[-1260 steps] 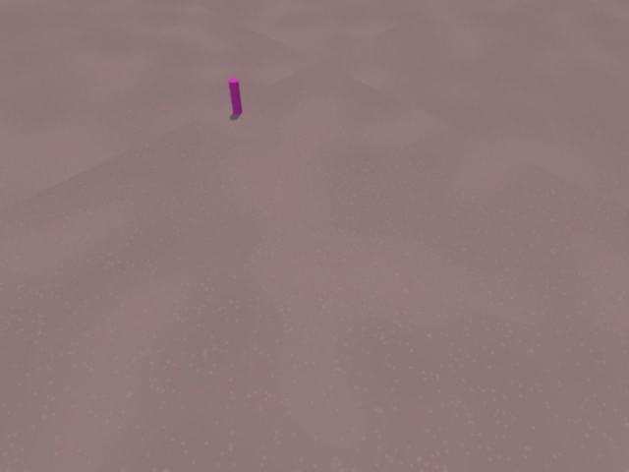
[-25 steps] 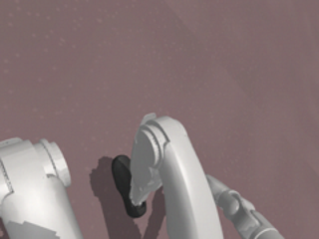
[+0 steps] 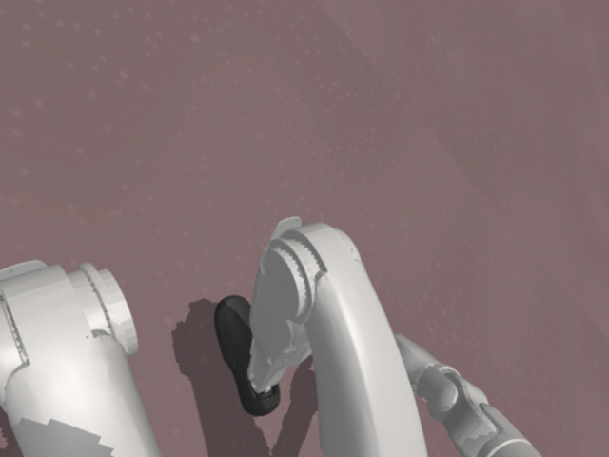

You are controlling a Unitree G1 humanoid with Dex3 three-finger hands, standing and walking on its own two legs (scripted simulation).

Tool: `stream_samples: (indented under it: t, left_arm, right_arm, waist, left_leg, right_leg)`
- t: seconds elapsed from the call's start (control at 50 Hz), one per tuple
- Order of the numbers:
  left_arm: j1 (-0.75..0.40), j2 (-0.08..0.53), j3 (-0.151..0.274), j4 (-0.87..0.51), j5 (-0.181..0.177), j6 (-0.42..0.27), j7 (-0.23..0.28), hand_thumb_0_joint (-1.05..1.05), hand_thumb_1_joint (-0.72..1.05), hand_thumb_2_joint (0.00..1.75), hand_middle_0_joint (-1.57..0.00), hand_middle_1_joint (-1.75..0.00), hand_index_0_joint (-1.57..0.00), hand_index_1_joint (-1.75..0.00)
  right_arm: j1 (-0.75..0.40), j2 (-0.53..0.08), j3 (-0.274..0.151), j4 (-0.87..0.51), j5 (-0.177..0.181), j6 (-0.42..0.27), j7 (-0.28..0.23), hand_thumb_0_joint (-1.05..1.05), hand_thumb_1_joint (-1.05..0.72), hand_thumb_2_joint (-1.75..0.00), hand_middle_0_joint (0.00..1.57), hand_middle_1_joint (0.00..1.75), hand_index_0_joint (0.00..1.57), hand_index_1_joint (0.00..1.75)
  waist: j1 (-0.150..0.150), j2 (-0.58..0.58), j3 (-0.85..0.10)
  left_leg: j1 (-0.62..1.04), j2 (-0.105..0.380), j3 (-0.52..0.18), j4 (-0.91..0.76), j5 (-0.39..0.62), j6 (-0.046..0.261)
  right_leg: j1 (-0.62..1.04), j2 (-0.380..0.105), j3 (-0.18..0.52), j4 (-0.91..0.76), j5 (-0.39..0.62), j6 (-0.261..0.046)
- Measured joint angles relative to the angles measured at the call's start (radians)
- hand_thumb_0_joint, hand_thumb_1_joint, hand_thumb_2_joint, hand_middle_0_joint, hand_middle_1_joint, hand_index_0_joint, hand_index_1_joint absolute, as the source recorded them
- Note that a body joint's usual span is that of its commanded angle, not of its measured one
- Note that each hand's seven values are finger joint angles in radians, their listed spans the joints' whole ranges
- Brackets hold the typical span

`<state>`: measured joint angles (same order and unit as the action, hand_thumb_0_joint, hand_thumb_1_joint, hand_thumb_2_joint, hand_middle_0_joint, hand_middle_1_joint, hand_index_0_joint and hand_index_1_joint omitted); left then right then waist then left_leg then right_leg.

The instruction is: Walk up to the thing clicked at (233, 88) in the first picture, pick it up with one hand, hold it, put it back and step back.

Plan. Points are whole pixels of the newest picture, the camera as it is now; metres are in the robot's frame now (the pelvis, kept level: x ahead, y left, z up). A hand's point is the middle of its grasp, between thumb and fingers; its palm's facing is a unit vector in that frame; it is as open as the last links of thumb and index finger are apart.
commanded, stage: withdraw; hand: left
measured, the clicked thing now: out of the picture +0.44 +0.31 -0.19
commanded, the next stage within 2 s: rise in 0.14 s
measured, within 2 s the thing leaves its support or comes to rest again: neither
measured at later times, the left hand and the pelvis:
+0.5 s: hand out of the picture +0.38 +0.42 -0.03, palm faces +0.41 -0.86 -0.32, open 17.3 cm; pelvis +0.01 -0.01 +0.05, yaw +6 degrees
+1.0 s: hand out of the picture +0.26 +0.33 +0.16, palm faces +0.37 -0.82 -0.44, open 17.4 cm; pelvis +0.04 -0.02 +0.25, yaw +14 degrees
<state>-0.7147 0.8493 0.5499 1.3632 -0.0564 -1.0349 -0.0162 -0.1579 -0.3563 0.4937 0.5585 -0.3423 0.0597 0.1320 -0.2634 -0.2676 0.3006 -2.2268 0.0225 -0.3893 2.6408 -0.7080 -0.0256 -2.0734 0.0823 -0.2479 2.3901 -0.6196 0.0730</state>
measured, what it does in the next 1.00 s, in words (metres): rises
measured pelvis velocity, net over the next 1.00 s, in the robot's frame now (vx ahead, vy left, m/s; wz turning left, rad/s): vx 0.04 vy -0.02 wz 0.24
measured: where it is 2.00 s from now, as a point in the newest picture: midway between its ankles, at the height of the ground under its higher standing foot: (179, 416)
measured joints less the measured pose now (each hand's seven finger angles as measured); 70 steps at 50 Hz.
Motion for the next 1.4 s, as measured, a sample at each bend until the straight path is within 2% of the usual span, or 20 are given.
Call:
stream_samples:
  t: [0.06, 0.12, 0.28, 0.32, 0.36, 0.42, 0.48, 0.58, 0.64, 0.72, 0.8, 0.88, 1.02, 1.18, 1.4]
  left_arm:
    - [0.012, -0.007, 0.021, -0.077, -0.001, 0.039, -0.020, -0.01, -0.53, 0.13, -0.17, -0.13, -0.15, -0.14]
    - [0.026, -0.012, 0.020, -0.148, -0.014, 0.089, -0.058, -0.01, -0.54, 0.11, -0.13, -0.10, -0.12, -0.11]
    - [0.059, -0.058, -0.029, -0.259, -0.092, 0.250, -0.172, -0.01, -0.56, 0.05, -0.08, -0.04, -0.07, -0.05]
    - [0.064, -0.061, -0.031, -0.272, -0.025, 0.309, -0.166, -0.01, -0.56, 0.04, -0.08, -0.04, -0.07, -0.04]
    - [0.066, -0.065, -0.046, -0.283, 0.023, 0.382, -0.153, -0.01, -0.55, 0.04, -0.07, -0.05, -0.07, -0.05]
    - [0.077, -0.076, -0.048, -0.310, 0.084, 0.482, -0.129, -0.01, -0.55, 0.05, -0.08, -0.06, -0.08, -0.06]
    - [0.091, -0.072, -0.035, -0.336, 0.128, 0.573, -0.104, -0.01, -0.54, 0.05, -0.08, -0.07, -0.08, -0.06]
    - [0.148, -0.087, -0.046, -0.411, 0.146, 0.708, -0.059, -0.01, -0.51, 0.07, -0.07, -0.06, -0.07, -0.06]
    - [0.212, -0.133, -0.078, -0.499, 0.142, 0.787, -0.035, -0.01, -0.52, 0.07, -0.07, -0.06, -0.07, -0.06]
    - [0.331, -0.224, -0.136, -0.671, 0.128, 0.880, -0.007, -0.01, -0.53, 0.06, -0.06, -0.06, -0.06, -0.05]
    - [0.464, -0.312, -0.193, -0.831, 0.115, 0.951, 0.022, -0.01, -0.53, 0.06, -0.06, -0.05, -0.06, -0.05]
    - [0.558, -0.371, -0.235, -0.915, 0.104, 1.005, 0.057, -0.01, -0.53, 0.06, -0.06, -0.05, -0.06, -0.05]
    - [0.660, -0.438, -0.298, -0.945, 0.084, 1.074, 0.115, -0.01, -0.54, 0.05, -0.06, -0.05, -0.06, -0.05]
    - [0.770, -0.517, -0.388, -0.969, 0.065, 1.146, 0.157, -0.01, -0.55, 0.05, -0.06, -0.05, -0.06, -0.05]
    - [1.002, -0.594, -0.502, -1.189, 0.042, 1.252, 0.195, -0.01, -0.54, 0.05, -0.06, -0.05, -0.06, -0.05]
  right_arm:
    - [0.022, 0.004, -0.025, 0.000, 0.013, 0.007, -0.003, 0.00, -0.91, -0.90, 0.21, 0.30, 0.21, 0.30]
    - [0.052, 0.008, -0.056, 0.004, 0.038, 0.015, -0.009, 0.00, -0.91, -0.90, 0.21, 0.30, 0.21, 0.30]
    - [0.128, 0.017, -0.151, 0.030, 0.128, 0.024, -0.030, 0.00, -0.90, -0.90, 0.21, 0.30, 0.21, 0.30]
    - [0.141, 0.033, -0.194, 0.034, 0.160, 0.031, -0.036, 0.00, -0.90, -0.90, 0.21, 0.30, 0.21, 0.30]
    - [0.157, 0.049, -0.235, 0.031, 0.188, 0.046, -0.041, 0.00, -0.90, -0.90, 0.21, 0.30, 0.21, 0.31]
    - [0.172, 0.063, -0.279, 0.032, 0.225, 0.068, -0.046, 0.00, -0.92, -0.91, 0.21, 0.30, 0.21, 0.31]
    - [0.187, 0.070, -0.315, 0.033, 0.251, 0.089, -0.052, 0.00, -0.92, -0.91, 0.21, 0.30, 0.21, 0.31]
    - [0.226, 0.077, -0.386, 0.032, 0.291, 0.115, -0.066, 0.00, -0.91, -0.91, 0.21, 0.30, 0.21, 0.31]
    - [0.246, 0.080, -0.425, 0.034, 0.316, 0.124, -0.075, 0.00, -0.91, -0.91, 0.21, 0.30, 0.21, 0.31]
    - [0.255, 0.088, -0.458, 0.025, 0.349, 0.126, -0.092, 0.00, -0.90, -0.90, 0.21, 0.30, 0.21, 0.31]
    - [0.252, 0.100, -0.473, -0.006, 0.375, 0.118, -0.121, 0.00, -0.90, -0.90, 0.21, 0.30, 0.21, 0.31]
    - [0.247, 0.113, -0.478, -0.032, 0.389, 0.097, -0.158, 0.00, -0.90, -0.90, 0.21, 0.30, 0.21, 0.31]
    - [0.257, 0.120, -0.485, -0.048, 0.391, 0.035, -0.212, 0.00, -0.90, -0.90, 0.21, 0.30, 0.21, 0.31]
    - [0.312, 0.121, -0.480, -0.050, 0.390, -0.022, -0.245, 0.00, -0.90, -0.90, 0.21, 0.30, 0.21, 0.31]
    - [0.413, 0.155, -0.462, -0.055, 0.385, -0.061, -0.292, 0.01, -0.90, -0.90, 0.21, 0.30, 0.21, 0.31]
  waist:
    - [0.011, 0.012, -0.017]
    - [0.025, 0.033, -0.051]
    - [0.072, 0.115, -0.172]
    - [0.083, 0.127, -0.196]
    - [0.092, 0.139, -0.226]
    - [0.103, 0.163, -0.268]
    - [0.112, 0.191, -0.306]
    - [0.145, 0.233, -0.364]
    - [0.172, 0.252, -0.393]
    - [0.202, 0.265, -0.415]
    - [0.211, 0.270, -0.427]
    - [0.210, 0.268, -0.439]
    - [0.213, 0.269, -0.464]
    - [0.216, 0.272, -0.471]
    - [0.215, 0.285, -0.448]
  left_leg:
    - [-0.004, 0.000, 0.009, -0.009, 0.001, 0.000]
    - [-0.010, 0.000, 0.024, -0.024, 0.002, 0.000]
    - [-0.032, 0.001, 0.085, -0.085, 0.009, 0.014]
    - [-0.029, 0.004, 0.101, -0.104, 0.010, 0.016]
    - [-0.027, 0.007, 0.121, -0.131, 0.014, 0.017]
    - [-0.020, 0.008, 0.151, -0.178, 0.023, 0.019]
    - [-0.011, 0.009, 0.177, -0.223, 0.031, 0.021]
    - [0.016, 0.015, 0.225, -0.303, 0.039, 0.023]
    - [0.052, 0.019, 0.252, -0.366, 0.041, 0.024]
    - [0.132, 0.025, 0.278, -0.469, 0.047, 0.021]
    - [0.246, 0.030, 0.294, -0.592, 0.054, 0.014]
    - [0.384, 0.031, 0.303, -0.723, 0.064, 0.006]
    - [0.648, 0.030, 0.312, -0.946, 0.085, 0.000]
    - [0.946, 0.029, 0.324, -1.187, 0.123, 0.002]
    - [1.324, 0.027, 0.343, -1.486, 0.188, 0.011]
  right_leg:
    - [-0.005, -0.004, 0.005, -0.002, -0.003, -0.003]
    - [-0.012, -0.011, 0.014, -0.007, -0.010, -0.008]
    - [-0.035, -0.034, 0.052, -0.032, -0.032, -0.016]
    - [-0.037, -0.038, 0.063, -0.041, -0.035, -0.020]
    - [-0.041, -0.043, 0.076, -0.055, -0.036, -0.028]
    - [-0.042, -0.053, 0.096, -0.081, -0.038, -0.035]
    - [-0.042, -0.061, 0.114, -0.108, -0.039, -0.037]
    - [-0.037, -0.069, 0.151, -0.157, -0.041, -0.039]
    - [-0.015, -0.073, 0.171, -0.202, -0.041, -0.038]
    - [0.048, -0.076, 0.188, -0.289, -0.037, -0.043]
    - [0.150, -0.077, 0.194, -0.399, -0.031, -0.053]
    - [0.282, -0.081, 0.194, -0.519, -0.025, -0.063]
    - [0.546, -0.086, 0.189, -0.738, -0.009, -0.071]
    - [0.848, -0.089, 0.187, -0.985, 0.031, -0.068]
    - [1.231, -0.090, 0.192, -1.298, 0.106, -0.058]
